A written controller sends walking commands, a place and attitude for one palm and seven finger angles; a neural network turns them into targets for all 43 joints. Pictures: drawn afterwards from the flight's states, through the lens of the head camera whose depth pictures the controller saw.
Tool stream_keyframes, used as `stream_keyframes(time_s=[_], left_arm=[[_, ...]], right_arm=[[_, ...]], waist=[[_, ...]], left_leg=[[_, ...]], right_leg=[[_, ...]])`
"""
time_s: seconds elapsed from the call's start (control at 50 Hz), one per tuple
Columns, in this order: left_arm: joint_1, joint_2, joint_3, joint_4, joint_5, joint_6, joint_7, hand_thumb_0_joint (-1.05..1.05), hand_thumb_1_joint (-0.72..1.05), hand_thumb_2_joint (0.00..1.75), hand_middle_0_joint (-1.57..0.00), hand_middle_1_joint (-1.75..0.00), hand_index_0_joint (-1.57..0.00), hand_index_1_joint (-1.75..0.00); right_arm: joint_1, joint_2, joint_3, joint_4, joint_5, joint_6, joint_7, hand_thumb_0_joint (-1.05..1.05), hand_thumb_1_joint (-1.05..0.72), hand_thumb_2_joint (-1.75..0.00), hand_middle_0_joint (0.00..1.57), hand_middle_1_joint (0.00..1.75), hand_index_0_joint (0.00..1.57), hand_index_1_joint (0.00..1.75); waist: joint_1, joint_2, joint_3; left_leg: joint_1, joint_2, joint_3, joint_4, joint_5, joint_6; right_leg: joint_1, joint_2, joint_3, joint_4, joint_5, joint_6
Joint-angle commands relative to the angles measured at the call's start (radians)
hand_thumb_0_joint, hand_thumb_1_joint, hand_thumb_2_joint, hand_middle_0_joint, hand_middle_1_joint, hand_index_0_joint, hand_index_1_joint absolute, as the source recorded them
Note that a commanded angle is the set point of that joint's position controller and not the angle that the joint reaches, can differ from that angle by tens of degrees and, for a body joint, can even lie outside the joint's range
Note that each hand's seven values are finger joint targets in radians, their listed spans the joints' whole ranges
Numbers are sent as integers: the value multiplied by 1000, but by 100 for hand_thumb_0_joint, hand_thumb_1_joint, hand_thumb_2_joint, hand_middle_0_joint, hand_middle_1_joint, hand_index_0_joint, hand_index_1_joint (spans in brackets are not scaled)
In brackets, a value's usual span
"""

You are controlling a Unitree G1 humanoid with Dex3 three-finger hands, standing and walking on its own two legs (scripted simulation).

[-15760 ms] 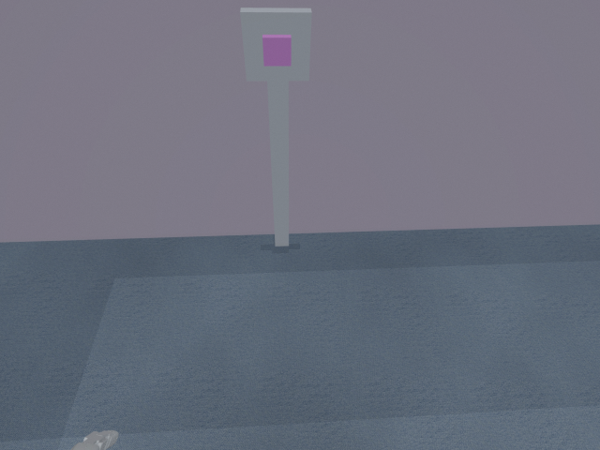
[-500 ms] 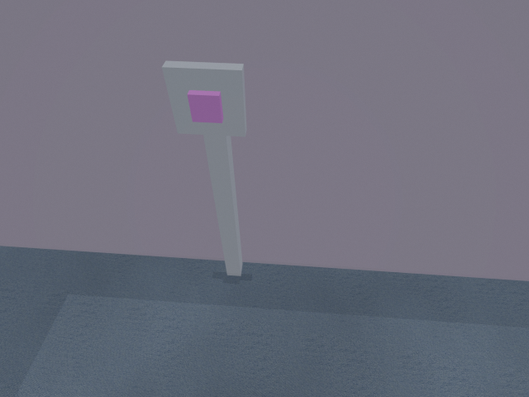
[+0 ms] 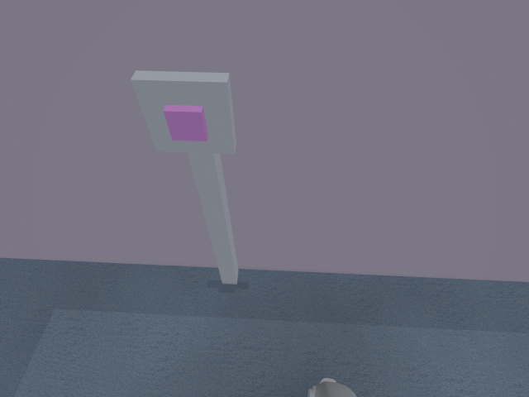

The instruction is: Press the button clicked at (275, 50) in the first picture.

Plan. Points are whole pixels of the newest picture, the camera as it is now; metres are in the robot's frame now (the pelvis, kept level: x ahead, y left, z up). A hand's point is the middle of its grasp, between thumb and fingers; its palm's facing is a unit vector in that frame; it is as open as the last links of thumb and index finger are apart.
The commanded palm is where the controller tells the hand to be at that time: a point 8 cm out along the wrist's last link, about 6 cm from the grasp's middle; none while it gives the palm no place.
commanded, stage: shuffle to correct the standing spot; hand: left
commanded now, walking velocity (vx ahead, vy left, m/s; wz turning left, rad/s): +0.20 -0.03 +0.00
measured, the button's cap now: (187, 122) +0.57 +0.18 +0.08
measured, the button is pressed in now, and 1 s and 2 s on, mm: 0 0 0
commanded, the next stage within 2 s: come to a stop and stand still in 0.10 s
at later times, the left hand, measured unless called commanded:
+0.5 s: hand out of the picture +0.12 +0.13 -0.19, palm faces +0.09 -0.98 -0.16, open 7.3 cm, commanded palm none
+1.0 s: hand out of the picture +0.12 +0.11 -0.16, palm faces +0.08 -0.97 -0.24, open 7.3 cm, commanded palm none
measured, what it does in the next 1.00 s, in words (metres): walks ahead: right foot, then left foot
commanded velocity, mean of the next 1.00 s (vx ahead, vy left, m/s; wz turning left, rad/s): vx -0.04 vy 0.05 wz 0.00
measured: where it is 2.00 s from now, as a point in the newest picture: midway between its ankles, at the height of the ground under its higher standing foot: outside the picture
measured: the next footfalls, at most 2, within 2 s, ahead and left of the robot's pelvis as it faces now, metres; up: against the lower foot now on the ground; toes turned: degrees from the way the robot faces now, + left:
right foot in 0.08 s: +0.14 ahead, -0.13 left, +0.00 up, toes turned -7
left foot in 0.40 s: +0.21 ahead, +0.08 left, +0.00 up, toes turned +7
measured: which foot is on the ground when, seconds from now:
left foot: down 0.00-0.08, up 0.10-0.38, down 0.40-0.74, up 0.76-1.00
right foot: up 0.00-0.06, down 0.08-0.44, up 0.46-0.72, down 0.74-1.00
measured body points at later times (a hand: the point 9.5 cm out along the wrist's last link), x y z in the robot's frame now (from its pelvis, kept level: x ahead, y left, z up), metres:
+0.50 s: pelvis +0.13 -0.03 -0.01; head +0.17 -0.01 +0.44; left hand +0.12 +0.19 -0.18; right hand +0.23 -0.25 -0.15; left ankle +0.17 +0.08 -0.74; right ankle +0.10 -0.13 -0.73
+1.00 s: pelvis +0.10 -0.07 +0.00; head +0.13 -0.09 +0.45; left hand +0.12 +0.16 -0.14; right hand +0.14 -0.31 -0.16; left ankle +0.07 +0.06 -0.72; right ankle +0.09 -0.17 -0.74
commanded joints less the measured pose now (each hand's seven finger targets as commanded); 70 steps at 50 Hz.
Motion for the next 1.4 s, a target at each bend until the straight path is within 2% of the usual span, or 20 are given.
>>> stream_keyframes(time_s=[0.0, 0.04, 0.06, 0.1, 0.2, 0.32, 0.36, 0.44, 0.56, 0.66, 0.68, 0.7, 0.72, 0.74, 0.82, 0.9, 0.98, 1.06, 1.1, 1.38], left_arm=[[74, 1, 6, -30, -6, -32, -20, 0, 90, 90, -20, -30, -20, -30], [245, 96, 25, 23, -1, -50, -8, 0, 90, 90, -20, -30, -20, -30], [333, 210, 46, 38, -6, -52, 3, 0, 90, 90, -20, -30, -20, -30], [254, 196, 40, 15, -15, -47, 10, 0, 90, 90, -20, -30, -20, -30], [82, 67, -1, -21, -6, -68, 21, 0, 90, 90, -20, -30, -20, -30], [92, 110, -7, 9, -13, -39, 34, 0, 90, 90, -20, -30, -20, -30], [92, 110, -3, 1, -17, -18, 39, 0, 90, 90, -20, -30, -20, -30], [140, 60, -15, -14, -20, 17, 47, 0, 90, 90, -20, -30, -20, -30], [101, 43, 6, -41, -19, 32, 40, 0, 90, 90, -20, -30, -20, -30], [166, 24, 0, -41, -11, 18, 35, 0, 90, 90, -20, -30, -20, -30], [176, 51, -1, -42, -4, 9, 38, 0, 90, 90, -20, -30, -20, -30], [139, 122, 2, -54, 3, -1, 42, 0, 90, 90, -20, -30, -20, -30], [98, 182, 6, -80, 0, -2, 38, 0, 90, 90, -20, -30, -20, -30], [88, 186, 10, -88, 1, -4, 38, 0, 90, 90, -20, -30, -20, -30], [26, 148, 4, -82, -4, -14, 39, 0, 90, 90, -20, -30, -20, -30], [100, 168, 13, -44, -5, -16, 35, 0, 90, 90, -20, -30, -20, -30], [82, 158, 9, -10, -17, -14, 36, 0, 90, 90, -20, -30, -20, -30], [70, 69, -10, -1, -19, -2, 31, 0, 90, 90, -20, -30, -20, -30], [39, 66, -19, 26, -22, 3, 28, 0, 90, 90, -20, -30, -20, -30], [108, 35, -48, 111, -23, -9, 30, 0, 90, 90, -20, -30, -20, -30]], right_arm=[[32, -188, -53, -31, -4, 6, -10, 0, -90, -90, 20, 30, 20, 30], [50, -140, -44, -28, 10, 5, 2, 0, -90, -90, 20, 30, 20, 30], [82, -82, -31, -56, 18, 2, 7, 0, -90, -90, 20, 30, 20, 30], [-50, -118, -47, -95, 16, 15, 10, 0, -90, -90, 20, 30, 20, 30], [-29, -82, -34, -53, 6, 34, 19, 0, -90, -90, 20, 30, 20, 30], [-88, -81, -16, -67, 26, 45, -4, 0, -90, -90, 20, 30, 20, 30], [-74, -136, -32, -76, 22, 51, -12, 0, -90, -90, 20, 30, 20, 30], [-129, -233, -51, -128, 18, 56, -30, 0, -90, -90, 20, 30, 20, 30], [-226, -255, -80, -185, 6, 74, -32, 0, -90, -90, 20, 30, 20, 30], [-251, -243, -88, -192, 8, 82, -15, 0, -90, -90, 20, 30, 20, 30], [-238, -210, -84, -193, 16, 81, -8, 0, -90, -90, 20, 30, 20, 30], [-220, -144, -74, -203, 26, 83, 0, 0, -90, -90, 20, 30, 20, 30], [-233, -138, -69, -216, 21, 91, 8, 0, -90, -90, 20, 30, 20, 30], [-278, -141, -70, -221, 15, 102, 7, 0, -90, -90, 20, 30, 20, 30], [-219, -153, -62, -154, 20, 92, 14, 0, -90, -90, 20, 30, 20, 30], [-227, -141, -47, -149, 21, 75, 12, 0, -90, -90, 20, 30, 20, 30], [-146, -128, -34, -104, 22, 61, -1, 0, -90, -90, 20, 30, 20, 30], [-95, -198, -34, -71, 12, 47, -11, 0, -90, -90, 20, 30, 20, 30], [-107, -177, -21, -52, 13, 41, -16, 0, -90, -90, 20, 30, 20, 30], [-32, -140, -1, 2, 19, 28, -25, 0, -90, -90, 20, 30, 20, 30]], waist=[[39, 82, 34], [116, -116, -64], [128, -365, -149], [120, -293, -85], [1, -118, -25], [21, -80, -78], [7, -53, -72], [22, 285, -104], [23, 119, -165], [54, 94, -154], [57, 6, -142], [32, -205, -97], [34, -234, -54], [55, -215, -43], [27, -180, -28], [73, -154, -49], [44, -144, -80], [45, 47, -54], [42, 150, -38], [31, 9, 19]], left_leg=[[-164, 208, -112, -43, 146, 135], [-319, 92, -10, 270, 32, 73], [-493, -27, 40, 568, -275, 36], [-569, 30, -101, 885, -257, 46], [-384, 80, -71, 620, -41, 2], [-206, 11, -44, 173, 81, -30], [-80, 44, -56, 50, 334, -14], [-13, 313, -287, -8, 1066, 201], [5, 289, -217, 36, 856, 224], [-137, 216, -182, 83, 477, 144], [-185, 150, -152, 146, 296, 90], [-293, 37, -74, 229, 5, 16], [-305, -21, -69, 316, -162, -15], [-313, -13, -112, 425, -219, -12], [-346, 0, -118, 507, -112, -25], [-310, -12, -83, 318, -121, -33], [-137, -15, -62, 54, 27, -31], [-54, 155, -178, 7, 313, 38], [-110, 138, -186, -63, 286, 43], [-104, 96, -145, -93, 183, 22]], right_leg=[[244, 54, -78, -224, 87, -4], [540, -53, 69, -329, 49, -44], [684, -297, 428, -474, 56, -141], [493, -333, 559, -605, -176, -218], [259, -201, 128, -598, 246, -150], [366, -158, 65, -416, 722, -138], [297, -128, 51, -330, 580, -86], [176, 45, -2, -5, -267, 30], [89, 62, 78, 202, -258, 41], [294, 55, 12, -237, -6, 40], [342, 23, 55, -395, 119, 41], [329, -155, 278, -481, 207, -18], [244, -288, 356, -525, 315, -110], [213, -290, 367, -523, 352, -149], [309, -202, 226, -473, 470, -144], [415, -206, 239, -468, 480, -162], [398, -163, 199, -422, 475, -119], [268, -22, 84, -395, 111, -12], [329, -11, 45, -387, 114, 8], [326, -28, 80, -456, 161, 4]])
